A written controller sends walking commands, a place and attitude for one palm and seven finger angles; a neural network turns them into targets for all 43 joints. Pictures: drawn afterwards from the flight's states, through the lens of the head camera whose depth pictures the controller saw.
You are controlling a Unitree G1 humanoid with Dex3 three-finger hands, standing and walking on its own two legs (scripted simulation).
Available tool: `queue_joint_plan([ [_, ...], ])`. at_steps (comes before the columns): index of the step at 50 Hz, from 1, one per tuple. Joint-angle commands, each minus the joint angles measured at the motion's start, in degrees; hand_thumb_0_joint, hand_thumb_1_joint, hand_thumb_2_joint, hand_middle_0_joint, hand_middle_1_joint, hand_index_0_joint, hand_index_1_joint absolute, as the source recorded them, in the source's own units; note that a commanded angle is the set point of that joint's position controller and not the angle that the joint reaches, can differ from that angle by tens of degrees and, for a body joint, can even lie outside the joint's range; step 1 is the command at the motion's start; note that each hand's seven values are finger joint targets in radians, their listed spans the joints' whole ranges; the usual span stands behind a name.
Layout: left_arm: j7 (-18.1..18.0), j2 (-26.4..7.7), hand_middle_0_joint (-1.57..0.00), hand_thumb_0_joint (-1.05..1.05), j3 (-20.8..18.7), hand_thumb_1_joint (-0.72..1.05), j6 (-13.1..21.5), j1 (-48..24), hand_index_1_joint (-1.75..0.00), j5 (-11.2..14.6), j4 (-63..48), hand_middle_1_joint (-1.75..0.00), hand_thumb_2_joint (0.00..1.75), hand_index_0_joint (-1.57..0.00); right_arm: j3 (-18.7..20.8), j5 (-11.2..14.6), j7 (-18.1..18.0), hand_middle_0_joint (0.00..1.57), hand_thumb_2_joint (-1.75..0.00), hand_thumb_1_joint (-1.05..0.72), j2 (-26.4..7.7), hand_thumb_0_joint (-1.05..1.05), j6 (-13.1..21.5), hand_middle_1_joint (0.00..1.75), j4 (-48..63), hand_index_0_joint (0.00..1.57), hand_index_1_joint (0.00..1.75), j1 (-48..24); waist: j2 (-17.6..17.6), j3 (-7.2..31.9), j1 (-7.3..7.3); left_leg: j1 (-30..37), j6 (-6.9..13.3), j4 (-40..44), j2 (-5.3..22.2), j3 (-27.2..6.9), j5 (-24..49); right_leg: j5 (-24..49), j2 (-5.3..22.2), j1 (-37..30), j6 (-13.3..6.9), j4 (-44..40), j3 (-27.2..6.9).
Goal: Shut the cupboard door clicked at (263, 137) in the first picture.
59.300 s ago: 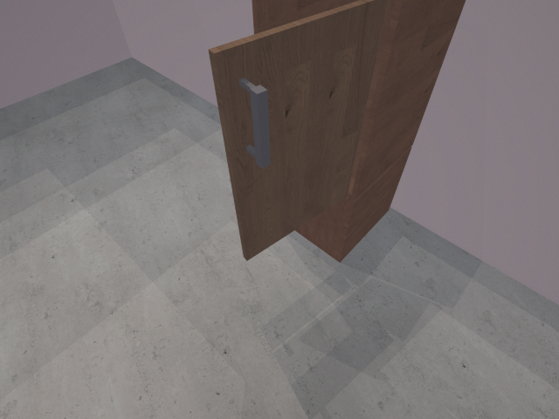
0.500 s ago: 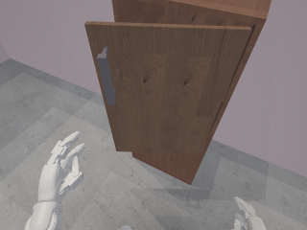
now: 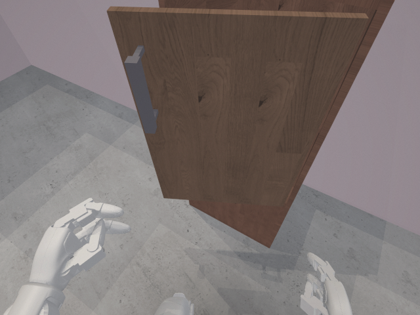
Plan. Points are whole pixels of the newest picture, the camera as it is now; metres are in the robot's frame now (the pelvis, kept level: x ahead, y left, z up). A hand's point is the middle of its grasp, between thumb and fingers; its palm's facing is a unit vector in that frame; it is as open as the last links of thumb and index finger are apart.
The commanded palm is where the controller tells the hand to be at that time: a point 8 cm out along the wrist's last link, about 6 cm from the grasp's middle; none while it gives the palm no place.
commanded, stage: raise the hand and make a fist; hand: left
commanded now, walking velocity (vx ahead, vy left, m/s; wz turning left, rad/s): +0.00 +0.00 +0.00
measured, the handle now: (145, 92) +0.47 +0.16 +0.17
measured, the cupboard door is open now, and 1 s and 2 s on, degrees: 26 26 26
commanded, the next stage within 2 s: bring the fist close to the handle in 1.16 s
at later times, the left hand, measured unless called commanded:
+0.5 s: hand (76, 222) +0.22 +0.21 +0.14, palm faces +0.00 -1.00 -0.05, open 3.1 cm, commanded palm +0.19 +0.26 +0.15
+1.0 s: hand (70, 204) +0.23 +0.21 +0.17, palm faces +0.01 -1.00 -0.04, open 3.1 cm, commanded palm +0.20 +0.26 +0.18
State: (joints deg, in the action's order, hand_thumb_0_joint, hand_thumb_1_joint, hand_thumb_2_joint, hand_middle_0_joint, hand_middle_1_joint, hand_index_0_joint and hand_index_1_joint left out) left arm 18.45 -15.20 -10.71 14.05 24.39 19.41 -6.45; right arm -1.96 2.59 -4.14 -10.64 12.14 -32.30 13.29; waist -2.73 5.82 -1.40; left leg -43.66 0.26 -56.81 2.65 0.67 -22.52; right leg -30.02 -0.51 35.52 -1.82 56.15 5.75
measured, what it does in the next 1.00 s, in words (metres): rises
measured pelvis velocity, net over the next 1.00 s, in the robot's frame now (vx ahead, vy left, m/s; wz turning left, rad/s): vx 0.00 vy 0.02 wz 0.00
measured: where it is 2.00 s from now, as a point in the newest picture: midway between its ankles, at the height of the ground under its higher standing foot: outside the picture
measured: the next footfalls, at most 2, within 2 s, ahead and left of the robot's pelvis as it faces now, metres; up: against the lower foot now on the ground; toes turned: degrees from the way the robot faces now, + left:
none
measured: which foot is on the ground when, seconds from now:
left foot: down 0.00-1.00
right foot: down 0.00-1.00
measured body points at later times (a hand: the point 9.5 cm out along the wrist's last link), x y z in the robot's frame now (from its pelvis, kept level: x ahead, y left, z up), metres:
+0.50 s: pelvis +0.01 +0.02 +0.03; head +0.01 +0.02 +0.48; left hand +0.21 +0.26 +0.15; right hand +0.20 -0.20 -0.02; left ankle +0.06 +0.12 -0.68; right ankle -0.02 -0.10 -0.68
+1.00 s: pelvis +0.00 +0.02 +0.05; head -0.02 +0.00 +0.50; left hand +0.23 +0.26 +0.18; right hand +0.19 -0.21 -0.01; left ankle +0.06 +0.12 -0.68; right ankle -0.02 -0.10 -0.68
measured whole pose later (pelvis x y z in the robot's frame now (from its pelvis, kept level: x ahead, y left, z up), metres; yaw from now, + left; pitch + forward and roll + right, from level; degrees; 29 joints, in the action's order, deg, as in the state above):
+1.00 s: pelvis +0.00 +0.02 +0.05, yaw +0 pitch -2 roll -1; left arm 13.5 -15.9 -11.7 -2.7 14.4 17.7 -11.5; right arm -3.7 3.8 -3.7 -14.9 14.0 -34.1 13.7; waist -2.7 1.5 -2.3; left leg -19.1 1.7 -34.2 0.8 2.7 -13.2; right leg -19.6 0.3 11.8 -0.4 33.3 4.0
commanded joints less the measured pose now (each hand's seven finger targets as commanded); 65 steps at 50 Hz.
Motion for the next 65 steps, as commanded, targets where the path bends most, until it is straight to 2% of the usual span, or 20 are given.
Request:
queue_joint_plan([
  [1,-2.79,-6.56,-0.9,0.0,-6.49,0.9,4.41,1.34,-1.06,1.65,-13.27,-1.06,0.9,-0.9,3.89,0.04,-0.67,0.2,-0.9,-0.9,-8.36,0.0,3.34,0.3,10.52,0.2,0.3,-3.77,4.2,9.32,-0.95,12.52,1.14,8.97,-2.1,-3.0,12.35,22.46,0.97,-5.96,2.82,-12.47,-6.09],
  [7,-2.34,-5.68,-1.01,0.0,-2.75,0.9,5.41,0.21,-1.18,0.46,-14.55,-1.18,0.9,-1.01,3.95,0.43,-0.04,0.2,-0.9,-0.9,-9.71,0.0,4.64,0.3,10.39,0.2,0.3,-2.4,2.24,8.1,0.05,16.28,1.45,11.83,-2.17,-2.63,11.26,18.64,0.07,-5.11,1.95,-14.02,-4.46],
  [15,-5.38,-8.92,-1.15,0.0,-5.16,0.9,3.73,-3.27,-1.34,-0.37,-18.93,-1.34,0.9,-1.15,3.46,0.8,0.0,0.2,-0.9,-0.9,-10.0,0.0,5.18,0.3,9.48,0.2,0.3,-2.71,-0.67,7.34,-0.2,21.58,1.5,16.0,-1.74,-2.79,11.8,18.3,-0.59,-8.09,1.06,-16.48,-3.08],
  [18,-5.32,-6.59,-1.21,0.0,-3.01,0.9,1.67,-4.53,-1.4,-0.28,-18.93,-1.4,0.9,-1.21,2.85,0.98,0.23,0.2,-0.9,-0.9,-9.81,0.0,5.19,0.3,9.81,0.2,0.3,-3.13,-1.98,5.77,-0.04,23.05,1.33,18.25,-1.63,-2.97,10.53,17.42,-0.81,-8.3,0.99,-17.8,-2.12],
  [20,-5.34,-8.09,-1.24,0.0,-4.48,0.9,-0.31,-5.09,-1.44,-0.37,-17.07,-1.44,0.9,-1.24,2.85,0.95,0.2,0.2,-0.9,-0.9,-10.21,0.0,4.98,0.3,9.39,0.2,0.3,-3.31,0.44,4.4,0.04,23.15,1.42,19.03,-1.44,-3.19,10.32,17.44,-0.85,-9.32,1.12,-19.21,-2.38],
  [23,-4.93,-7.3,-1.3,0.0,-2.96,0.9,-2.73,-8.25,-1.5,-0.69,-18.91,-1.5,0.9,-1.3,2.15,1.15,0.24,0.2,-0.9,-0.9,-10.12,0.0,4.91,0.3,10.01,0.2,0.3,-3.84,-1.88,4.1,-0.13,25.01,1.26,21.18,-1.45,-3.18,9.35,16.38,-0.99,-10.34,1.03,-20.48,-1.85],
  [35,-4.95,-10.37,-1.3,0.0,-5.87,0.9,-9.71,-19.17,-1.5,-0.42,-17.89,-1.5,0.9,-1.3,0.74,1.36,-0.34,0.2,-0.9,-0.9,-10.11,0.0,5.2,0.3,8.3,0.2,0.3,-6.23,0.93,2.62,-0.8,30.19,1.5,26.06,-1.8,-2.99,9.13,15.46,-0.53,-15.87,1.02,-27.48,-2.86],
  [37,-4.69,-9.57,-1.3,0.0,-5.15,0.9,-10.7,-21.15,-1.5,-0.43,-18.87,-1.5,0.9,-1.3,0.48,1.48,-0.27,0.2,-0.9,-0.9,-9.75,0.0,5.47,0.3,8.36,0.2,0.3,-6.93,-1.47,2.93,-0.98,31.63,1.48,26.95,-1.96,-2.78,10.01,16.42,-0.39,-16.33,1.02,-27.9,-2.7],
  [42,-3.91,-7.93,-1.3,0.0,-5.13,0.9,-13.88,-18.06,-1.5,0.16,-14.07,-1.5,0.9,-1.3,0.59,1.73,-0.19,0.2,-0.9,-0.9,-9.88,0.0,5.18,0.3,8.18,0.2,0.3,-7.51,3.09,-0.17,-1.39,30.64,1.41,27.65,-2.23,-2.14,9.39,15.18,0.1,-16.63,1.45,-30.21,-3.55],
  [44,-4.07,-8.13,-1.3,0.0,-5.05,0.9,-13.9,-18.92,-1.5,-0.27,-15.77,-1.5,0.9,-1.3,0.6,1.61,-0.09,0.2,-0.9,-0.9,-9.9,0.0,5.08,0.3,8.45,0.2,0.3,-7.54,0.94,0.17,-1.4,31.42,1.38,28.25,-2.3,-2.13,8.93,14.47,-0.07,-16.67,1.34,-30.18,-3.18],
  [45,-4.73,-10.7,-1.3,0.0,-6.55,0.9,-13.37,-19.84,-1.5,-0.77,-17.5,-1.5,0.9,-1.3,0.92,1.49,-0.15,0.2,-0.9,-0.9,-10.35,0.0,5.16,0.3,8.2,0.2,0.3,-7.75,0.84,1.25,-1.59,31.95,1.43,27.62,-2.2,-2.02,10.0,15.41,0.3,-17.76,1.14,-30.38,-4.23],
  [46,-4.95,-8.81,-1.3,0.0,-5.1,0.9,-13.04,-19.99,-1.5,-1.13,-18.34,-1.5,0.9,-1.3,0.69,1.38,-0.05,0.2,-0.9,-0.9,-9.69,0.0,5.2,0.3,8.6,0.2,0.3,-7.73,0.25,1.81,-1.39,32.61,1.58,28.04,-2.34,-1.83,10.29,15.59,0.1,-17.68,1.25,-30.03,-3.47],
  [49,-5.81,-9.16,-1.3,0.0,-5.88,0.9,-11.42,-20.43,-1.5,-1.13,-19.38,-1.5,0.9,-1.3,0.88,1.24,0.0,0.2,-0.9,-0.9,-9.78,0.0,5.6,0.3,8.31,0.2,0.3,-7.33,0.41,2.12,-1.12,33.55,1.47,28.27,-2.34,-1.9,10.66,16.17,-0.32,-17.55,1.31,-29.83,-2.88],
  [50,-6.24,-11.45,-1.3,0.0,-7.41,0.9,-10.93,-20.33,-1.5,-1.5,-19.0,-1.5,0.9,-1.3,1.09,1.03,-0.03,0.2,-0.9,-0.9,-10.35,0.0,5.66,0.3,7.72,0.2,0.3,-6.96,1.81,1.79,-1.15,33.08,1.58,27.93,-2.14,-2.02,10.91,16.39,-0.22,-17.95,1.27,-30.04,-3.37],
  [52,-6.17,-9.06,-1.3,0.0,-5.69,0.9,-10.43,-20.01,-1.5,-1.59,-18.82,-1.5,0.9,-1.3,0.96,1.14,0.16,0.2,-0.9,-0.9,-9.85,0.0,5.79,0.3,7.8,0.2,0.3,-6.94,-0.87,2.04,-0.98,33.79,1.51,28.17,-2.32,-1.76,11.26,17.02,-0.25,-17.7,1.24,-29.74,-3.0],
  [55,-6.11,-10.47,-1.3,0.0,-6.46,0.9,-10.75,-19.17,-1.5,-1.73,-16.14,-1.5,0.9,-1.3,1.14,1.13,0.07,0.2,-0.9,-0.9,-10.47,0.0,5.76,0.3,7.09,0.2,0.3,-6.73,0.82,-0.57,-0.91,32.43,1.53,28.15,-2.13,-1.93,9.98,15.9,-0.07,-17.18,1.27,-30.67,-3.57],
  [56,-5.7,-8.06,-1.3,0.0,-4.28,0.9,-11.01,-19.52,-1.5,-1.82,-16.38,-1.5,0.9,-1.3,0.96,1.27,0.09,0.2,-0.9,-0.9,-10.03,0.0,5.66,0.3,7.46,0.2,0.3,-7.08,0.4,-0.76,-0.66,32.44,1.62,28.51,-2.32,-1.65,9.28,14.85,-0.04,-16.87,1.44,-30.81,-3.32],
  [60,-5.59,-11.1,-1.3,0.0,-6.24,0.9,-11.05,-19.76,-1.5,-1.98,-17.49,-1.5,0.9,-1.3,1.19,1.16,0.0,0.2,-0.9,-0.9,-10.68,0.0,5.91,0.3,7.32,0.2,0.3,-6.85,0.19,0.77,-0.87,33.22,1.66,28.33,-2.19,-1.94,9.43,14.93,0.0,-17.62,1.37,-30.87,-3.65],
  [61,-5.46,-8.93,-1.3,0.0,-5.0,0.9,-11.05,-19.82,-1.5,-1.71,-17.84,-1.5,0.9,-1.3,0.94,1.17,0.04,0.2,-0.9,-0.9,-10.06,0.0,5.97,0.3,7.82,0.2,0.3,-7.31,0.36,1.04,-0.85,33.27,1.75,28.59,-2.35,-1.88,9.61,15.03,-0.01,-17.64,1.47,-30.64,-3.27],
  [65,-5.86,-9.38,-1.3,0.0,-4.43,0.9,-10.54,-24.39,-1.5,-1.68,-16.94,-1.5,0.9,-1.3,1.1,1.14,-0.25,0.2,-0.9,-0.9,-10.58,0.0,6.25,0.3,6.66,0.2,0.3,-6.95,1.57,0.06,0.23,33.42,1.81,27.85,-2.26,-2.0,8.9,14.45,0.03,-16.44,1.7,-31.04,-3.8],
])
